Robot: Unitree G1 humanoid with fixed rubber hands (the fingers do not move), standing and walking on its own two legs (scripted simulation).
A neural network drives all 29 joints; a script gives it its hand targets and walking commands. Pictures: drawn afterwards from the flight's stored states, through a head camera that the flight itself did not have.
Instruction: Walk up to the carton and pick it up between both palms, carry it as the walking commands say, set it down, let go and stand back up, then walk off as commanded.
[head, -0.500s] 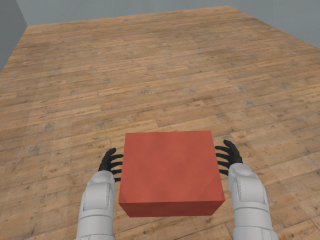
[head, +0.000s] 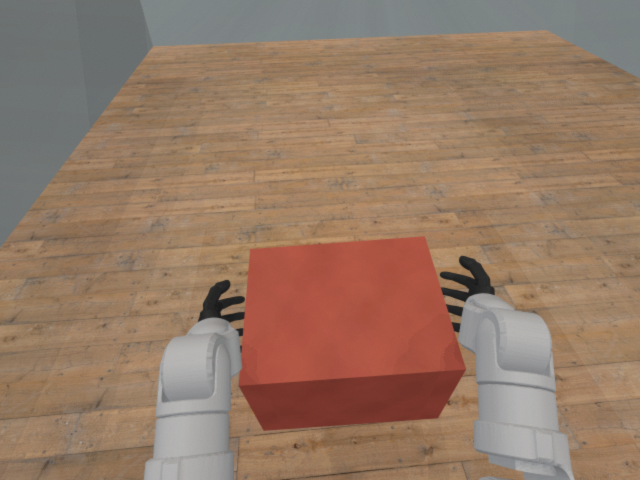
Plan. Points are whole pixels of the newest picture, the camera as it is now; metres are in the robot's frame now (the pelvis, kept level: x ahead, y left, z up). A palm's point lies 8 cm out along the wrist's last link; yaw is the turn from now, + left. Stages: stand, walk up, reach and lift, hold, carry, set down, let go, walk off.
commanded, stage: carry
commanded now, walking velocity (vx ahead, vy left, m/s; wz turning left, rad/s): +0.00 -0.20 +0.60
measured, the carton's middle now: (344, 333) +0.32 -0.02 +0.01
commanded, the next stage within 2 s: none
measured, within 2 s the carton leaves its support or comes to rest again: neither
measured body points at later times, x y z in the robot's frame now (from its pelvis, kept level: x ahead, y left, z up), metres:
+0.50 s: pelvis -0.06 -0.12 +0.00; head -0.05 -0.12 +0.45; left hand +0.19 +0.11 +0.07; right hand +0.28 -0.20 +0.07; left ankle -0.02 +0.05 -0.70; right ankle -0.01 -0.24 -0.72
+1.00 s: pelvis -0.10 -0.26 +0.00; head -0.10 -0.24 +0.45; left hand +0.05 +0.04 +0.07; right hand +0.25 -0.22 +0.09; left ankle -0.08 -0.09 -0.72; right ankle +0.00 -0.38 -0.70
